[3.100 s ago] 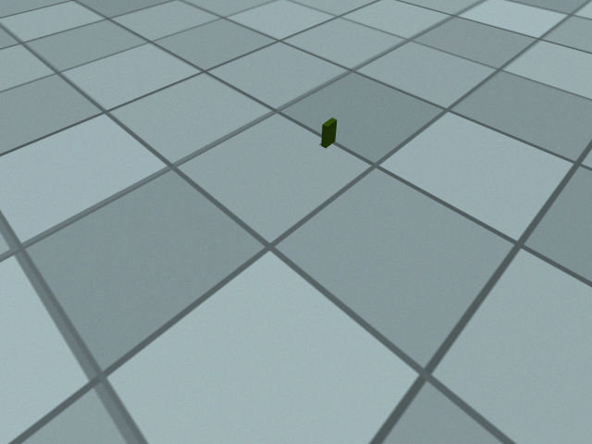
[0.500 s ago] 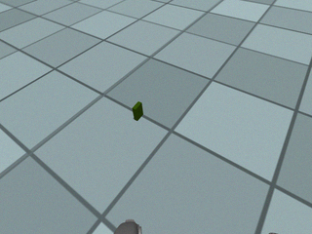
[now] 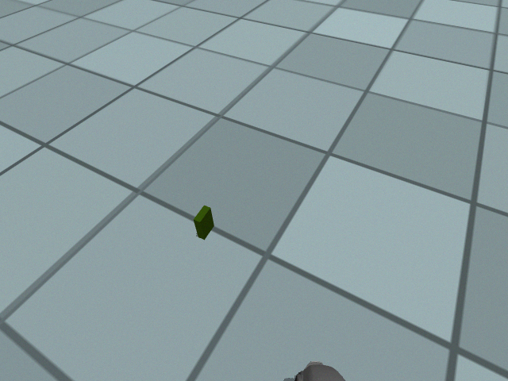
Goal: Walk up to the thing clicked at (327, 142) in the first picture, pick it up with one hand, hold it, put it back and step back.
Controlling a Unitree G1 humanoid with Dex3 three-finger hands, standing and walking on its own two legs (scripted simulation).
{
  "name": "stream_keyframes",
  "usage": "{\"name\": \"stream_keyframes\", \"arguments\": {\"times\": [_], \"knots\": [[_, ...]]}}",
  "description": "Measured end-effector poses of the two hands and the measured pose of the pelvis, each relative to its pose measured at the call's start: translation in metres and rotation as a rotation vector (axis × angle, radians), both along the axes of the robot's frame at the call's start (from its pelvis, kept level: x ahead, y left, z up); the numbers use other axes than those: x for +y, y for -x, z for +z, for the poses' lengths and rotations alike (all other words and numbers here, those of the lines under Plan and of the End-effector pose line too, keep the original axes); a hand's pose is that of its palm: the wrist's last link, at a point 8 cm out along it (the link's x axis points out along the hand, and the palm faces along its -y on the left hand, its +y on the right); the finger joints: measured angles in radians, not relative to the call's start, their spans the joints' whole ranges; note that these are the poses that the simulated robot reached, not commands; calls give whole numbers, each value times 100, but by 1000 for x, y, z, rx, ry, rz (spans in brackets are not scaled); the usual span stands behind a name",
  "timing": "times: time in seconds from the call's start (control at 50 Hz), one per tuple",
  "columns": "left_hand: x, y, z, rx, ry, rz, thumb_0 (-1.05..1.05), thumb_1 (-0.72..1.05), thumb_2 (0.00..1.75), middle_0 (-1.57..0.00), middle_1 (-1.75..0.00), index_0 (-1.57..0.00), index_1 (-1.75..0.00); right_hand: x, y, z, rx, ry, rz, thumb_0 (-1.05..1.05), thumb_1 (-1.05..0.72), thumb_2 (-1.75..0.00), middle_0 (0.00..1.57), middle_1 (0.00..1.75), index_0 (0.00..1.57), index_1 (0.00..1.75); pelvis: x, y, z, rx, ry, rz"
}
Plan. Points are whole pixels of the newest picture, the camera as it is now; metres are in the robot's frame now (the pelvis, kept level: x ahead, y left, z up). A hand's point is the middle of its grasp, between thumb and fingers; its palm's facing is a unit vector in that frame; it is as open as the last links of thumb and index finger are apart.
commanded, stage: walk up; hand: left
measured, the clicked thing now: (204, 222) +0.90 +0.21 -0.70
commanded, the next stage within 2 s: none
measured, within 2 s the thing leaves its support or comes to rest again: neither
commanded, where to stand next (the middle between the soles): +0.54 +0.02 m, yaw +0 degrees
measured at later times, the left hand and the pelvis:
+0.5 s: hand (92, 363) +0.21 +0.31 -0.16, palm faces +0.01 -0.93 -0.37, open 7.4 cm; pelvis +0.19 +0.02 -0.02, yaw +2 degrees
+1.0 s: hand (122, 250) +0.42 +0.29 -0.12, palm faces +0.01 -0.91 -0.42, open 7.4 cm; pelvis +0.36 +0.01 -0.01, yaw +1 degrees
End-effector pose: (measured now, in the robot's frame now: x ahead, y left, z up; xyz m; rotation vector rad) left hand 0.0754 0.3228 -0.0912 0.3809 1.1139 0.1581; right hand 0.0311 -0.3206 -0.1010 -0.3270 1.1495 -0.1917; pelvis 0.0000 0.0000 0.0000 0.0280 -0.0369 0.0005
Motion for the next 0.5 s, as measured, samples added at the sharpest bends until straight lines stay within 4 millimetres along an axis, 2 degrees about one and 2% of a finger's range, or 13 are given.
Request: {"name": "stream_keyframes", "arguments": {"times": [0.1,0.16,0.24,0.38,0.5], "knots": [[-16,-61,2,-86,-47,-1,0,90,90,-20,-30,-20,-30,-19,-36,-28,51,-11,-12,1,-91,-90,21,30,20,30,-19,-46,-15,-6,18,7],[-25,-79,10,-110,-41,15,0,90,90,-20,-30,-20,-30,-19,-68,-29,64,-24,9,1,-91,-90,21,30,20,30,-21,-65,-10,-9,22,14],[-27,-88,17,-91,-32,36,0,90,90,-20,-30,-20,-30,-13,-114,-19,31,-37,49,1,-91,-90,21,30,20,30,-19,-91,0,-5,29,21],[-5,-99,4,-21,-14,84,0,90,90,-20,-30,-20,-30,0,-189,-1,-2,-11,101,0,-91,-90,21,30,20,30,-6,-141,2,-1,45,33],[29,-127,-28,57,-1,108,0,90,90,-20,-30,-20,-30,17,-247,6,-75,62,99,0,-91,-90,21,30,20,30,23,-192,-15,-4,32,32]]}}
